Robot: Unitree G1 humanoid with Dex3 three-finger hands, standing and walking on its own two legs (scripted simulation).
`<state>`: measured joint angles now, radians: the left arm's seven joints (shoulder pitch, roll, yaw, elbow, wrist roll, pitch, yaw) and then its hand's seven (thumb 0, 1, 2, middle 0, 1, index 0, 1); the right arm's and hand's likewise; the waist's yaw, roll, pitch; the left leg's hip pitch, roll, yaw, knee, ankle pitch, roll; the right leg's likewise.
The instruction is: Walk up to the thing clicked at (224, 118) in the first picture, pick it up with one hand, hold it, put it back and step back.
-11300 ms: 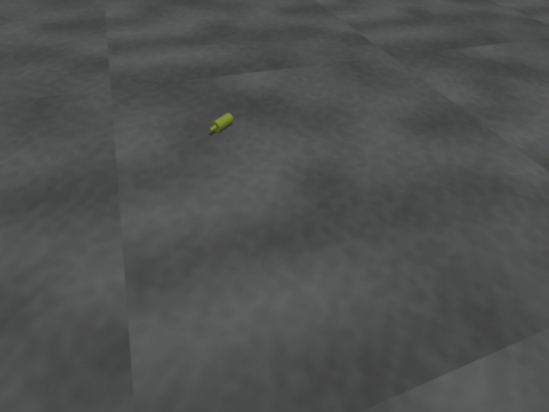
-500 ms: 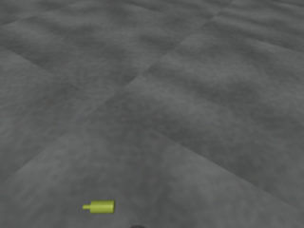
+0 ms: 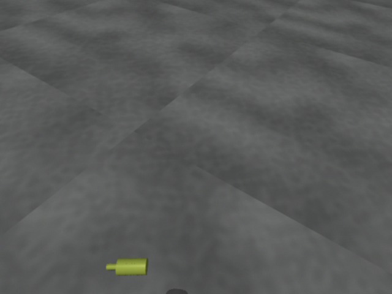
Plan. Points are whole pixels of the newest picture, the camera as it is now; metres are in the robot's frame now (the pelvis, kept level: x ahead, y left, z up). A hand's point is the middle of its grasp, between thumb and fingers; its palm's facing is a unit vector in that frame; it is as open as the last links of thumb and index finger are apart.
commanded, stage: stand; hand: left
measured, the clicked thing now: (126, 266) +0.41 +0.29 -0.75
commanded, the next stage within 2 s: walk up in 0.92 s
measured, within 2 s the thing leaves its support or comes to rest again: neither
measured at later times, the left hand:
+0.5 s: hand out of the picture +0.07 +0.26 -0.16, palm faces -0.03 -0.94 -0.34, open 7.4 cm
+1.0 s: hand out of the picture +0.07 +0.26 -0.16, palm faces +0.00 -0.94 -0.35, open 7.4 cm
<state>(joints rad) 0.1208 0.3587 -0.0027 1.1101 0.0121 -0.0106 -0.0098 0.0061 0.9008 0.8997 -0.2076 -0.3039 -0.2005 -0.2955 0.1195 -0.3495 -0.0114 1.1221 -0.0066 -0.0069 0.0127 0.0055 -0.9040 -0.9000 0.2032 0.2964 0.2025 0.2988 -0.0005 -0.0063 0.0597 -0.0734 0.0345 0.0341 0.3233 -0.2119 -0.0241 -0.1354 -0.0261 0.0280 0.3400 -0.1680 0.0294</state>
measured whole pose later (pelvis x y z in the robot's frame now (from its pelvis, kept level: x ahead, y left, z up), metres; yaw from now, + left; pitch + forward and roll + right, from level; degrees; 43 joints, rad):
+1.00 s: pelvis -0.01 +0.00 +0.00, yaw +0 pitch -2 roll +0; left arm 0.10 0.37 0.03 1.07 0.00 0.01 0.00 0.01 0.90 0.90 -0.21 -0.30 -0.20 -0.30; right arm 0.10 -0.35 -0.02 1.09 0.01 0.01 0.01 0.01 -0.90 -0.90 0.20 0.30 0.20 0.30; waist 0.01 -0.01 0.10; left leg -0.12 0.03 0.03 0.39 -0.23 -0.02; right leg -0.18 -0.03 0.03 0.40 -0.18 0.03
